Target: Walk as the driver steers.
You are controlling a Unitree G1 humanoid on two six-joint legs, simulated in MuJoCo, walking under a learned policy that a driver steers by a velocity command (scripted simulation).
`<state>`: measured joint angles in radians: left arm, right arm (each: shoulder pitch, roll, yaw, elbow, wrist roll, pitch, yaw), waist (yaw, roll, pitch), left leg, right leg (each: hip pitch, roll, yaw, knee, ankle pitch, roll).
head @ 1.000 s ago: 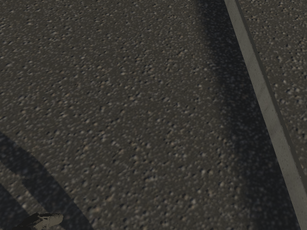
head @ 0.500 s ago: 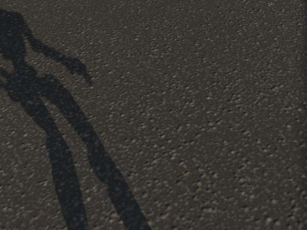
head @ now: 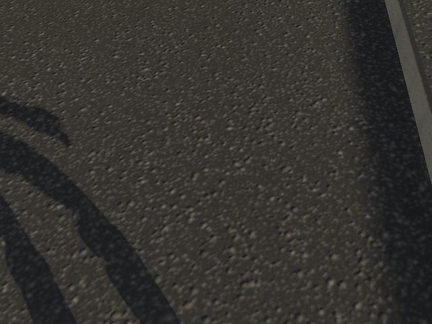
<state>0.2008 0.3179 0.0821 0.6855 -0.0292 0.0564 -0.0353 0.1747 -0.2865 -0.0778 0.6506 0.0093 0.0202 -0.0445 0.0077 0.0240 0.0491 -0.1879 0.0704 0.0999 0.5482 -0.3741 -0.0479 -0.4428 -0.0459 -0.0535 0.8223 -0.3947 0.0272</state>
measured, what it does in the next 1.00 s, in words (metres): walks ahead, turning right: right foot, then left foot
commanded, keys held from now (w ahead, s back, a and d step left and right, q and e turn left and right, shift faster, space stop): e+shift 0.32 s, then shift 0.30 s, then w+shift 0.12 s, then w+q+shift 0.26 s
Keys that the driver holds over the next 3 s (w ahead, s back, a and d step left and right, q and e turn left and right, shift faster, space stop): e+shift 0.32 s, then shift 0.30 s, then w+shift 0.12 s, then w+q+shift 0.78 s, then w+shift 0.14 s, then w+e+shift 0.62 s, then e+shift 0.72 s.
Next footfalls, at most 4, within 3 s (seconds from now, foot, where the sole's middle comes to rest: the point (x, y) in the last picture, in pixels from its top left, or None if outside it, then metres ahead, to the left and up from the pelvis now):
0.04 right None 0.06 -0.11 -0.76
0.64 left None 0.17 0.07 -0.76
1.00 right None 0.16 -0.24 -0.76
1.46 left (262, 265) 0.63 -0.07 -0.76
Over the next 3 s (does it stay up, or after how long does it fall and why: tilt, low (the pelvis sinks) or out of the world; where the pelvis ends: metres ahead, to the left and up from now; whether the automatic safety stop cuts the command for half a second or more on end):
stays up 1.56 -0.09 0.01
